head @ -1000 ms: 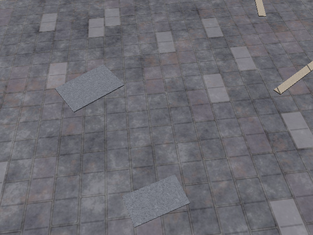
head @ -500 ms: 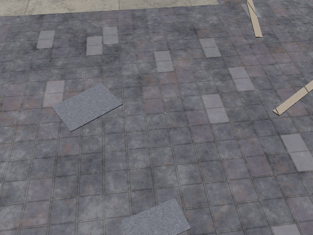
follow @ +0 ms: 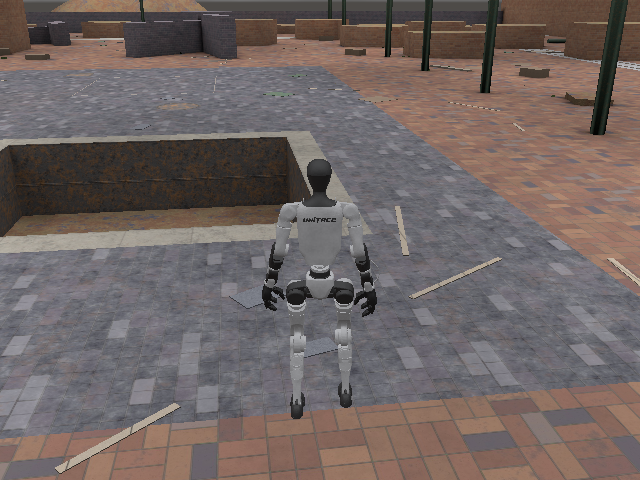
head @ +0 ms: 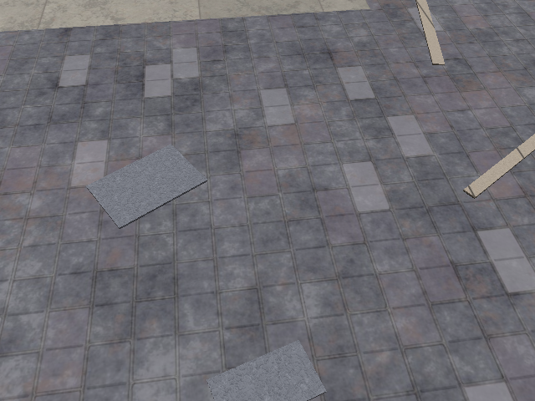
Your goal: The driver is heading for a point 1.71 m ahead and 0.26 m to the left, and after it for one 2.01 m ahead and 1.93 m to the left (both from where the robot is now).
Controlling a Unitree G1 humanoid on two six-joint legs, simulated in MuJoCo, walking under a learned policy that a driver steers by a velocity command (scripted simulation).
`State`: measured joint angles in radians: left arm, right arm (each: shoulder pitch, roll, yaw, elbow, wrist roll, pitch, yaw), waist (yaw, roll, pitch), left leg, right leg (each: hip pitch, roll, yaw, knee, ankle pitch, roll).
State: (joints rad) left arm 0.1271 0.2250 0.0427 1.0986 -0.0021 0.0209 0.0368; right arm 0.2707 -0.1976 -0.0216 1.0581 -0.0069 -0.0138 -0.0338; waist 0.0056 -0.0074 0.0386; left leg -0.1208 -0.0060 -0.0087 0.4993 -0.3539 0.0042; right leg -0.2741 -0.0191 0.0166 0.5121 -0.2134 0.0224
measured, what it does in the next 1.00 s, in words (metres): stands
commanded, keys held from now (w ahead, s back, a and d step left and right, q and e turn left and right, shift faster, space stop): no key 0.84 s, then w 0.16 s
